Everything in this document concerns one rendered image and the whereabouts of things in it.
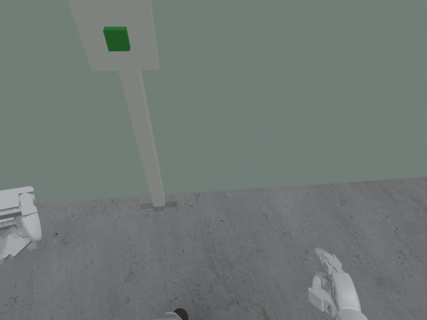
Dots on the button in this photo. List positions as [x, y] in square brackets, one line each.
[117, 38]

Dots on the panel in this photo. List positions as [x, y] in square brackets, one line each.
[91, 16]

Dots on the right robot hand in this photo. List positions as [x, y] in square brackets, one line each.
[339, 292]

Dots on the left robot hand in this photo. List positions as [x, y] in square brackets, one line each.
[20, 216]

